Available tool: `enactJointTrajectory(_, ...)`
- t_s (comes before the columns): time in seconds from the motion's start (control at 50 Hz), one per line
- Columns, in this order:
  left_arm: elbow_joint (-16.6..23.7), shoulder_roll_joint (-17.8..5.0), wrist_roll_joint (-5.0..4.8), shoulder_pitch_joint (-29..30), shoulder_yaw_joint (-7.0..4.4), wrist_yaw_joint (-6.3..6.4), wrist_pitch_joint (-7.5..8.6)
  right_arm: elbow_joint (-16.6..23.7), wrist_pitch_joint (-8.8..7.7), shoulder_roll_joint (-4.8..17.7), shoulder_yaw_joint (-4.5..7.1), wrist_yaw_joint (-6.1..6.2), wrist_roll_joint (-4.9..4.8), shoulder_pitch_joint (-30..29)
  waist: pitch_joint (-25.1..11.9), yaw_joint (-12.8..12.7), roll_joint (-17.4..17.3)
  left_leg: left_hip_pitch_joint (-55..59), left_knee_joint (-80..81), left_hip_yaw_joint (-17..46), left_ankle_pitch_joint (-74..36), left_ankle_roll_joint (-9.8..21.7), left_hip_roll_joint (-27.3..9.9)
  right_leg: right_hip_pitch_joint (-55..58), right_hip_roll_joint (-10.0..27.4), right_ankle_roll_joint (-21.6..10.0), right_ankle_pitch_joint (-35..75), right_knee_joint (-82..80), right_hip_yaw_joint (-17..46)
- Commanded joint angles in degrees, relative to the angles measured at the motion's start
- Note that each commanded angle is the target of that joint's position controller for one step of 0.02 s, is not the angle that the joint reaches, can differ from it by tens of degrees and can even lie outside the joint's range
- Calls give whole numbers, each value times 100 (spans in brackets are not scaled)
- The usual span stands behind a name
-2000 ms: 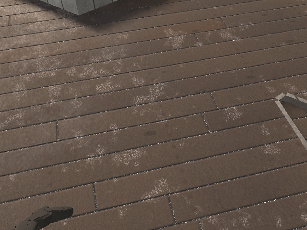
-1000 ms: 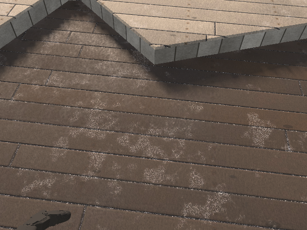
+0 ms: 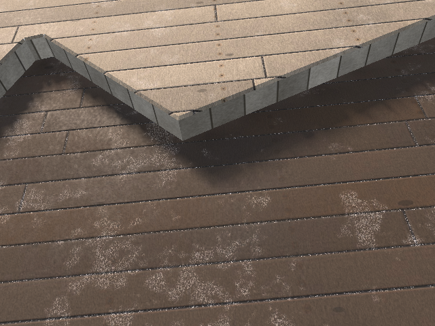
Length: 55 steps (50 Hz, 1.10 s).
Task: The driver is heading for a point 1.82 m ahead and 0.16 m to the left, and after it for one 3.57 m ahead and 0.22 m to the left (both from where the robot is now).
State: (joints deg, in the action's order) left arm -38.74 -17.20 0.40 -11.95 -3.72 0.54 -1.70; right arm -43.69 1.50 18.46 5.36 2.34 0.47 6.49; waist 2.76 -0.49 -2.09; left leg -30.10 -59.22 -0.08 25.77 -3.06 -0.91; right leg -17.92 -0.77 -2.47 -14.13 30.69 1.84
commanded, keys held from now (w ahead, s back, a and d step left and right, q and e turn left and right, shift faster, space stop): e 0.18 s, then no key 0.02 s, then q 0.80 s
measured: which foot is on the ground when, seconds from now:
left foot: up 0.00-0.32, down 0.34-0.66, up 0.68-0.94, down 0.96-1.00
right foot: down 0.00-0.96, up 0.98-1.00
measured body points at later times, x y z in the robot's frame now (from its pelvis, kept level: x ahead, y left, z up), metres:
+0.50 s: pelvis +0.02 +0.03 +0.00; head +0.04 +0.04 +0.45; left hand +0.20 +0.27 -0.11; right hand +0.13 -0.25 -0.11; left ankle +0.04 +0.15 -0.74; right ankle +0.02 -0.09 -0.74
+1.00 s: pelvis +0.01 +0.07 -0.01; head +0.05 +0.10 +0.43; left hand +0.09 +0.38 -0.13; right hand +0.22 -0.18 -0.10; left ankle +0.00 +0.17 -0.74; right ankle +0.01 -0.09 -0.72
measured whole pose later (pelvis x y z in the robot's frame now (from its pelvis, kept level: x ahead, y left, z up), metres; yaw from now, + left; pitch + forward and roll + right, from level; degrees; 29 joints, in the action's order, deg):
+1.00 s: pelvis +0.01 +0.07 -0.01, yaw +12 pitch +1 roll -1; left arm -40.8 -17.8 0.4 -9.0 -4.6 1.7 -1.1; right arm -37.5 3.2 18.0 4.2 -1.0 -0.5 9.2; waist 3.8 -0.5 1.7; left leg -18.9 -35.8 -0.9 18.1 2.1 0.4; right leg -19.0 5.5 3.5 -27.5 44.4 -4.2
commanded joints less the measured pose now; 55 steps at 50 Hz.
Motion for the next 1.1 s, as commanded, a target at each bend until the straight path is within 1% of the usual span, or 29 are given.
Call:
enactJointTrajectory(0.02, 482, -889, -56, 315, -203, 108, 114, 350, -94, 514, 168, 49, 22, -59, -735, 107, 937, -554, -633, 380, -456, -77, 35, 878, 1276, -976, 2087, -1159, 1603)
enactJointTrajectory(0.12, 493, -1001, -87, 81, -258, 190, 65, 432, -152, 303, 77, 1, -51, -289, -776, -57, 951, -437, 728, 498, -728, -210, 153, 1302, 1153, -998, 1806, -1031, 1838)
enactJointTrajectory(0.2, 555, -1077, -62, 165, -296, 160, 4, 419, -196, 355, 64, -81, -88, -254, -734, -93, 1087, 185, 1509, 522, -577, -207, 232, 988, 1132, -1068, 1514, -978, 2188)
enactJointTrajectory(0.28, 486, -715, -12, 299, -127, 95, -22, 314, -229, 294, -1, -191, -103, -17, -889, -104, 1064, 1070, 2283, 323, -684, -84, 43, 854, 1144, -997, 2066, -697, 2114)
enactJointTrajectory(0.32, 320, -335, -11, 298, 43, 69, 7, 209, -279, 40, -110, -275, -21, 185, -834, 122, 852, 2065, 3891, 304, -2055, 97, -43, 521, 860, -628, 1513, -647, 1816)
enactJointTrajectory(0.34, 186, -244, 95, 5, 76, 51, 67, 221, -293, 234, -108, -277, 71, 145, -820, -52, 513, 2476, 3942, 738, -2770, 253, -390, 313, 582, -319, 824, -494, 1536)
enactJointTrajectory(0.36, 101, -315, 238, -452, 53, 27, 131, 339, -287, 655, -67, -256, 102, -53, -782, -492, -344, 2458, 3782, 1420, -3747, 621, -979, 186, 43, -26, -283, -115, 1008)
enactJointTrajectory(0.38, 109, -340, 241, -357, 42, 39, 164, 304, -284, 518, -116, -266, 99, -359, -621, -573, -692, 1660, 3886, 1580, -2806, 1062, -1088, 616, 19, 228, -306, -497, 740)
enactJointTrajectory(0.4, 90, -610, 215, 53, -17, 74, 173, 360, -294, 457, -107, -290, 31, -418, -401, -298, -570, 1415, 3984, 1502, -1959, 977, -775, 778, 0, 320, -34, -454, 652)
enactJointTrajectory(0.42, 117, -728, 150, 323, -79, 114, 160, 310, -309, 546, -92, -285, 5, -293, -355, -142, -518, 1376, 4017, 1480, -1703, 859, -672, 759, -45, 300, 85, -299, 571)
enactJointTrajectory(0.46, 174, -647, 113, 385, -95, 182, 101, 295, -342, 784, -46, -257, -71, -204, -242, -109, -707, 1371, 4025, 1732, -1790, 880, -692, 650, -56, 280, 169, -199, 481)
enactJointTrajectory(0.58, 115, -418, 28, 214, -172, 166, 213, 452, -134, 792, 12, -96, -161, -48, -483, 2, -476, 1538, 3597, 2221, -2331, 1113, -613, 511, -120, 279, 104, -43, 177)
enactJointTrajectory(0.62, 95, -472, 21, 109, -231, 137, 233, 568, -70, 763, 24, -84, -181, -110, -554, -9, -182, 1284, 3324, 2113, -2287, 998, -394, 758, 21, 169, 318, -189, 236)
enactJointTrajectory(0.66, 83, -666, 38, -34, -313, 132, 218, 676, -39, 666, 11, -96, -203, -119, -557, 3, 496, 726, 2646, 1564, -1781, 680, 49, 1124, 542, -175, 638, -634, 725)
enactJointTrajectory(0.68, 80, -798, 73, -147, -349, 139, 208, 687, -25, 580, -10, -114, -202, -48, -522, -23, 969, 261, 2020, 1095, -1201, 455, 357, 1380, 1167, -574, 1099, -940, 1318)
enactJointTrajectory(0.7, 130, -867, 105, -64, -352, 162, 221, 700, -21, 532, -8, -144, -179, 58, -575, 0, 1529, -57, 1034, 631, 194, 291, 458, 1461, 2017, -1120, 1861, -1163, 2001)
enactJointTrajectory(0.72, 232, -771, 123, -23, -298, 199, 250, 710, -14, 752, 84, -169, -157, 26, -579, -71, 1329, -320, -248, 571, 1047, 147, 246, 1371, 2506, -1522, 2552, -1222, 2261)
enactJointTrajectory(0.74, 290, -712, 95, 135, -256, 234, 268, 678, 18, 820, 147, -195, -179, 89, -535, 36, 833, -349, -807, 652, 972, 76, 87, 1227, 2445, -1498, 2700, -1161, 1961)
enactJointTrajectory(0.76, 308, -730, 28, 373, -258, 244, 270, 640, 74, 671, 117, -209, -206, 166, -410, 149, 608, -354, -629, 611, 668, 23, -64, 1151, 2145, -1236, 2471, -1126, 1444)
enactJointTrajectory(0.82, 231, -937, 6, 385, -320, 246, 184, 768, 125, 330, -32, -282, -196, -57, -358, -40, 867, -16, 304, 124, 25, -115, -168, 1129, 1620, -963, 2498, -1101, 473)
enactJointTrajectory(0.88, 198, -1037, -50, 305, -365, 204, 100, 937, 130, 416, -27, -395, -225, -57, -648, -127, 1121, 708, 1408, -209, -226, -37, -90, 1192, 1642, -899, 2631, -894, 85)
enactJointTrajectory(0.94, 116, -984, -209, 287, -349, 146, 112, 821, 176, 539, 84, -397, -175, 497, -757, 141, 954, 1715, 2961, -529, -1361, 292, 231, 870, 1578, -489, 1874, -193, -268)
enactJointTrajectory(0.96, -30, -760, -147, -70, -295, 102, 144, 791, 177, 797, 184, -321, -150, 724, -750, 147, 314, 2444, 3509, 17, -2283, 532, 79, 231, 1277, -49, 966, 636, -698)
enactJointTrajectory(0.98, 218, -325, 207, -46, -139, 71, 147, 956, 146, 1617, 353, -200, -117, 873, -728, 2, -1622, 3378, 3666, 2496, -4634, 1359, -1610, -1630, 470, 632, -2211, 2583, -1080)
enactJointTrajectory(1.0, 446, -536, 113, 600, -179, 127, 182, 1089, -5, 1558, 286, -283, 127, 936, -1121, 462, -1167, 2894, 3867, 3338, -4739, 2433, -2229, -2020, 40, 703, -2772, 3646, -15)
enactJointTrajectory(1.02, 447, -708, -35, 752, -236, 168, 160, 1067, -130, 1379, 236, -318, 149, 781, -903, 409, -617, 2681, 3993, 2910, -4040, 2335, -1966, -2091, 165, 641, -2370, 3969, 222)
enactJointTrajectory(1.06, 280, -763, -2, 631, -295, 264, 121, 1051, -180, 999, 140, -237, -72, 299, -585, 140, -271, 2453, 3978, 2249, -3008, 1699, -1355, -2100, 348, 586, -1393, 3645, 326)
enactJointTrajectory(1.08, 258, -779, 29, 548, -313, 283, 107, 1075, -151, 919, 92, -193, -124, 151, -555, 47, -359, 2233, 3997, 2069, -3070, 1605, -1187, -1886, 317, 630, -1089, 3547, 320)
enactJointTrajectory(1.1, 176, -742, 7, 381, -306, 255, 106, 1091, -135, 799, 31, -154, -93, 102, -683, -26, -455, 2190, 3999, 1873, -3285, 1587, -1117, -1657, 254, 676, -836, 3634, 245)
Keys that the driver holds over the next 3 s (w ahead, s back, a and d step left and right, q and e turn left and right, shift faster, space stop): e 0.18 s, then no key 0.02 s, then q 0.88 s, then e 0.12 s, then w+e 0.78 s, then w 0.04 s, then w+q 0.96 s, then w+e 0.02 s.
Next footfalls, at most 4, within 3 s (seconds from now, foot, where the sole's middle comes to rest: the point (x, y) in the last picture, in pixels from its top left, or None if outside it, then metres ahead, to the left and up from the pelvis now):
0.34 left None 0.08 0.14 -0.78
0.96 left None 0.04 0.18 -0.78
1.56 right None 0.15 -0.04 -0.78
2.00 left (194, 312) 0.50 0.17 -0.78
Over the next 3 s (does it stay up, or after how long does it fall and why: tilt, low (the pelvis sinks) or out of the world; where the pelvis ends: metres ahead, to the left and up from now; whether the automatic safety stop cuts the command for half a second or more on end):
stays up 0.82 0.07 -0.02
